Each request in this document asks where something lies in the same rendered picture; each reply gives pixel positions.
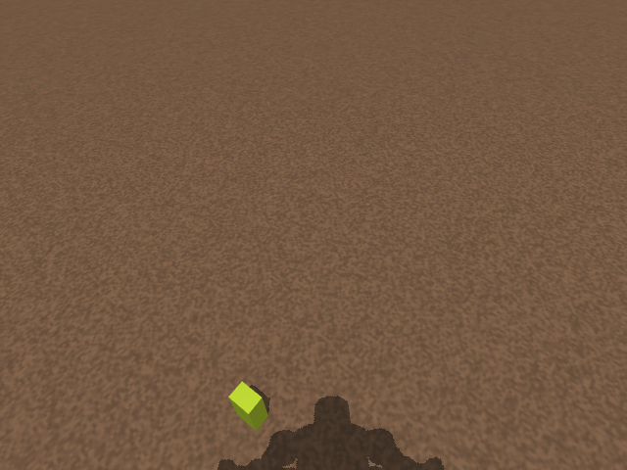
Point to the carton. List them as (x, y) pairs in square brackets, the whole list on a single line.
[(249, 406)]

